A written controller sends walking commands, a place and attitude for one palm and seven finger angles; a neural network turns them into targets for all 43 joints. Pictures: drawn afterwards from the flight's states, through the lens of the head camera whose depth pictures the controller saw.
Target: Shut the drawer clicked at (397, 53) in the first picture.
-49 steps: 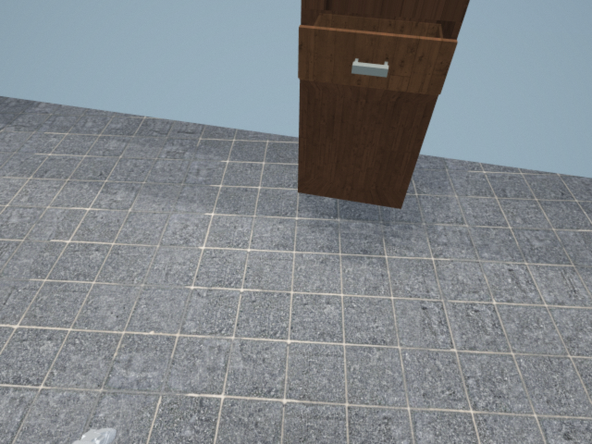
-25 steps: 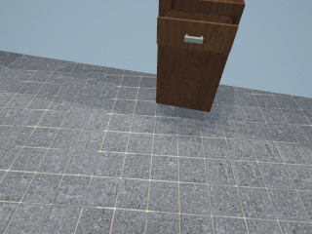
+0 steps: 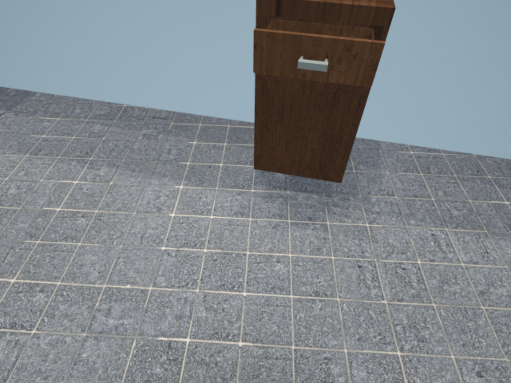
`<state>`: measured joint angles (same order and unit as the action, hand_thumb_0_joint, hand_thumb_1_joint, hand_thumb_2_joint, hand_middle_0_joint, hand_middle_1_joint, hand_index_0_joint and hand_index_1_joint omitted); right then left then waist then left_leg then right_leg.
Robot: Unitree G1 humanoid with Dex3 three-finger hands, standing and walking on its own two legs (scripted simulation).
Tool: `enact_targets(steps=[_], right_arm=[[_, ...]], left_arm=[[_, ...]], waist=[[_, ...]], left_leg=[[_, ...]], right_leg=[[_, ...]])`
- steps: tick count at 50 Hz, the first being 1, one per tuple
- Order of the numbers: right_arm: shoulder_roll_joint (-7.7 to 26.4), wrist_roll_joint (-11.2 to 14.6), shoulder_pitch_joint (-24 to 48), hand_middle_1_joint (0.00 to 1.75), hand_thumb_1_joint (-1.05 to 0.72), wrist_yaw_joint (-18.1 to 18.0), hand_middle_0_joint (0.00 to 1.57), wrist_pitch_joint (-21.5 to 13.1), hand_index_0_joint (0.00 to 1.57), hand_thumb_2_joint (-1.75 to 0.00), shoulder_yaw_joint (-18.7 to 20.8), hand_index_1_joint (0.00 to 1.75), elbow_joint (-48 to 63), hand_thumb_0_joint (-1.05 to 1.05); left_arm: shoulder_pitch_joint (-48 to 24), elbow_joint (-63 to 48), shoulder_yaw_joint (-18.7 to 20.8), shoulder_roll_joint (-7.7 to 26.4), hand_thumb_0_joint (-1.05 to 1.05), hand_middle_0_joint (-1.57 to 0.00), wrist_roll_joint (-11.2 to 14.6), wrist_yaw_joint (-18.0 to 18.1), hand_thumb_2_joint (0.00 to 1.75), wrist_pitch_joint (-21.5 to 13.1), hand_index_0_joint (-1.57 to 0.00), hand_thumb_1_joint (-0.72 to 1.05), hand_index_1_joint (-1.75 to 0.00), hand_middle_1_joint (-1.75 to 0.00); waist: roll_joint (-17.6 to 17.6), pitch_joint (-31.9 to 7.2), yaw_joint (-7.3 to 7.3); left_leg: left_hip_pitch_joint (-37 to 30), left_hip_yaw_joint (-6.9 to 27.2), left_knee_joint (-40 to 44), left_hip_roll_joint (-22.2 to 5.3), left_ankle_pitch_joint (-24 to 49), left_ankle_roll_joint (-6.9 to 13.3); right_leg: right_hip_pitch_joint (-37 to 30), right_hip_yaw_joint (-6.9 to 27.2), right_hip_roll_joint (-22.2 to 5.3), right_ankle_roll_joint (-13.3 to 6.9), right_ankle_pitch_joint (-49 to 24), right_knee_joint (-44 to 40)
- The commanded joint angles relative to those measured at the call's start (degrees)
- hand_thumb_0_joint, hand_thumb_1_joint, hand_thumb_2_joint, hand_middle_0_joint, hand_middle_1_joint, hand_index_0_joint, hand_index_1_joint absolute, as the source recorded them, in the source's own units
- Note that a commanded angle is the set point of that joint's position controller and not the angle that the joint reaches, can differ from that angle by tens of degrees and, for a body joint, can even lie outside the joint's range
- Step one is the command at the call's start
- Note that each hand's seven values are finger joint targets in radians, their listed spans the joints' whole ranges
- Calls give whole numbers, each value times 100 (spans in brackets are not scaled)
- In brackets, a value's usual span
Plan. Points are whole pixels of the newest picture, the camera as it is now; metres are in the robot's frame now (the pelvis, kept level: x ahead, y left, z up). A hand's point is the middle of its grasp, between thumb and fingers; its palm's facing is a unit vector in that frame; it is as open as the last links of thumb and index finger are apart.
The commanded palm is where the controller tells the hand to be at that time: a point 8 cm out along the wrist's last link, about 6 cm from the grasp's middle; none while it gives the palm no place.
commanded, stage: look at it before walking up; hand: left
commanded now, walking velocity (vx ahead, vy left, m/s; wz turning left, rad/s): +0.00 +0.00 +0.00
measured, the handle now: (313, 62) +1.17 -0.15 -0.02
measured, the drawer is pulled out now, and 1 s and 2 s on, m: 0.15 0.15 0.15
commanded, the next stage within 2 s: walk to a spot facing it in 0.46 s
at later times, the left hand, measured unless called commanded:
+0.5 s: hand out of the picture +0.07 +0.25 -0.16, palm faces -0.03 -0.94 -0.34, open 7.4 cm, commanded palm none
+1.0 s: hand out of the picture +0.12 +0.15 -0.19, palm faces -0.13 -0.97 -0.23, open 7.4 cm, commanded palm none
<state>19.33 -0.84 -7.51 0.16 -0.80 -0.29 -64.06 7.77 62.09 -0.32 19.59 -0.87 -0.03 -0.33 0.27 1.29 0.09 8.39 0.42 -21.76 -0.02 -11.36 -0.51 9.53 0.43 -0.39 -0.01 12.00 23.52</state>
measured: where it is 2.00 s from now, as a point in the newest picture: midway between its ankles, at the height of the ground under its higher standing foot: (286, 350)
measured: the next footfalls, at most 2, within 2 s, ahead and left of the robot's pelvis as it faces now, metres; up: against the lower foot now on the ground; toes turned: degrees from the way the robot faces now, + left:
left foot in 1.42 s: +0.43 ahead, +0.02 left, +0.00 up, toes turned -18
right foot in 1.92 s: +0.41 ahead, -0.26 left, +0.00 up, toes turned -49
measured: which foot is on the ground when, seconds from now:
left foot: down 0.00-0.94, up 0.96-1.00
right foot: down 0.00-1.00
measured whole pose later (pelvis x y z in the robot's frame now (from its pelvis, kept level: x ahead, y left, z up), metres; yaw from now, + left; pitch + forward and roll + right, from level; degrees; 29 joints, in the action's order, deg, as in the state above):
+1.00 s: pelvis +0.08 -0.04 -0.03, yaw -11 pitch -1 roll +0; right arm 13.1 -1.2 -18.0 0.1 -0.2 2.0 -62.6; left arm 18.1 56.6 2.7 11.3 -1.2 -1.7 -2.0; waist -1.5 3.4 -1.5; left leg 15.7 -5.0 -55.4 -6.3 -28.3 -1.6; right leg 18.4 -5.9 0.2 -3.7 18.9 39.6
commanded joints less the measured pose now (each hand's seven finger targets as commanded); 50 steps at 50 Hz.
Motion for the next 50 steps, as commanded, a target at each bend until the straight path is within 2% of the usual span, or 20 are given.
enact_targets(steps=[1, 28, 30, 31, 33, 35, 36, 37, 38, 39, 40, 41, 43, 44, 45, 46, 47, 48, 49, 50], right_arm=[[1162, 34, 307, 30, -90, -82, 20, -124, 20, -90, 245, 30, 403, 0], [1195, 43, 368, 30, -90, -96, 20, -143, 20, -90, 229, 30, 373, 0], [605, 2, 60, 30, -90, -81, 20, -59, 20, -90, 102, 30, 251, 0], [472, -16, -108, 30, -90, -76, 20, -15, 20, -90, 106, 30, 254, 0], [551, -43, -232, 30, -90, -73, 20, 30, 20, -90, 172, 30, 346, 0], [645, -49, -339, 30, -90, -78, 20, 29, 20, -90, 253, 30, 494, 0], [709, -43, -426, 30, -90, -82, 20, 13, 20, -90, 303, 30, 553, 0], [768, -42, -570, 30, -90, -94, 20, -19, 20, -90, 354, 30, 591, 0], [875, -36, -745, 30, -90, -112, 20, -62, 20, -90, 421, 30, 612, 0], [924, -22, -882, 30, -90, -123, 20, -121, 20, -90, 485, 30, 618, 0], [858, -33, -1019, 30, -90, -129, 20, -174, 20, -90, 502, 30, 622, 0], [758, -37, -1092, 30, -90, -135, 20, -207, 20, -90, 508, 30, 615, 0], [649, -71, -922, 30, -90, -150, 20, -239, 20, -90, 510, 30, 639, 0], [609, -72, -762, 30, -90, -149, 20, -236, 20, -90, 502, 30, 668, 0], [557, -63, -585, 30, -90, -142, 20, -229, 20, -90, 496, 30, 698, 0], [369, -19, -511, 30, -90, -93, 20, -223, 20, -90, 451, 30, 778, 0], [-102, 39, -313, 30, -90, -24, 20, -256, 20, -90, 334, 30, 1116, 0], [99, 8, 198, 30, -90, -40, 20, -288, 20, -90, 359, 30, 1337, 0], [-16, 16, 497, 30, -90, -25, 20, -299, 20, -90, 388, 30, 1334, 0], [-51, -22, 352, 30, -90, -13, 20, -285, 20, -90, 393, 30, 1301, 0]], left_arm=[[-277, -383, 248, 1188, 0, -20, 16, 64, 90, -115, -20, 90, -30, -30], [-199, -317, 242, 1181, 0, -20, 23, 60, 90, -125, -20, 90, -30, -30], [120, -179, 128, 613, 0, -20, 24, 68, 90, -17, -20, 90, -30, -30], [279, -177, 127, 501, 0, -20, 4, 53, 90, 47, -20, 90, -30, -30], [371, -312, 191, 543, 0, -20, -25, -15, 90, 120, -20, 90, -30, -30], [485, -506, 275, 535, 0, -20, -45, -73, 90, 136, -20, 90, -30, -30], [545, -593, 298, 516, 0, -20, -45, -96, 90, 127, -20, 90, -30, -30], [563, -702, 323, 407, 0, -20, -45, -119, 90, 104, -20, 90, -30, -30], [545, -797, 334, 249, 0, -20, -38, -146, 90, 65, -20, 90, -30, -30], [342, -935, 359, 114, 0, -20, -34, -165, 90, 40, -20, 90, -30, -30], [117, -1069, 378, 66, 0, -20, -44, -191, 90, 13, -20, 90, -30, -30], [-22, -1158, 398, 37, 0, -20, -39, -218, 90, -19, -20, 90, -30, -30], [207, -1127, 412, -193, 0, -20, -25, -262, 90, -64, -20, 90, -30, -30], [520, -1025, 434, -252, 0, -20, -24, -282, 90, -68, -20, 90, -30, -30], [1168, -805, 486, -246, 0, -20, -39, -286, 90, -81, -20, 90, -30, -30], [2043, -543, 570, 138, 0, -20, -64, -231, 90, -135, -20, 90, -30, -30], [2804, -379, 731, 837, 0, -20, -74, -105, 90, -232, -20, 90, -30, -30], [2947, -386, 692, 798, 0, -20, 44, -2, 90, -231, -20, 90, -30, -30], [2543, -459, 644, 622, 0, -20, 15, 15, 90, -231, -20, 90, -30, -30], [2121, -586, 589, 431, 0, -20, -9, 29, 90, -243, -20, 90, -30, -30]], waist=[[49, -165, -9], [-74, -323, -34], [29, -313, -21], [45, -212, -25], [37, 207, -20], [-13, 523, -8], [-178, 569, 10], [-433, 577, 72], [-877, 512, 139], [-1140, 540, 210], [-1088, 533, 308], [-854, 492, 313], [-828, 331, 115], [-836, 253, -53], [-568, 61, -390], [515, -249, -762], [2442, -324, -984], [1579, -130, -1018], [830, 279, -843], [597, 459, -586]], left_leg=[[65, 564, 381, -637, 384, 204], [-135, 541, 428, -686, 719, 198], [-187, 334, 274, -664, 120, 93], [-138, 253, 193, -644, -463, 81], [193, 246, 215, -663, -1576, 131], [369, 344, 209, -771, -2139, 225], [248, 488, 260, -913, -2347, 316], [57, 745, 440, -1161, -2553, 461], [-217, 1193, 738, -1573, -2567, 693], [-450, 1462, 998, -2075, -2151, 980], [-746, 1442, 1002, -2236, -1411, 1142], [-890, 1268, 863, -2324, -755, 1189], [-743, 463, 429, -2157, 360, 955], [-248, 7, 96, -1969, 366, 740], [365, -443, -747, -1665, 146, 503], [1315, -970, -2267, -1169, -74, 207], [3164, -1240, -4283, -327, -2144, -148], [3549, -383, -4817, -469, -2154, -50], [3666, -154, -5088, -638, -1620, -42], [3590, -62, -5040, -792, -1225, -72]], right_leg=[[62, 648, -607, -189, -241, -509], [-134, 582, -634, -164, -689, -513], [18, 649, -562, -115, -61, -486], [207, 758, -504, -139, 546, -473], [657, 928, -377, -214, 1558, -430], [1055, 1011, -214, -292, 1933, -180], [1329, 932, -103, -304, 1979, 95], [1660, 738, 74, -274, 1896, 579], [1952, 345, 288, -207, 1550, 1344], [2316, -61, 195, -111, 1425, 2155], [2675, -56, -47, -64, 1698, 2514], [2767, -43, -252, -51, 1774, 2558], [2176, -255, -380, -57, 1658, 2046], [1359, -426, -316, -85, 1302, 1565], [244, -653, -94, -127, 614, 957], [-1066, -241, -198, -310, 534, 307], [-1816, 2825, -1958, -1004, 834, -773], [-1505, 3700, -2253, -1431, 748, -1182], [-958, 3513, -2084, -1517, 1059, -1219], [-534, 3180, -1994, -1483, 1303, -1247]])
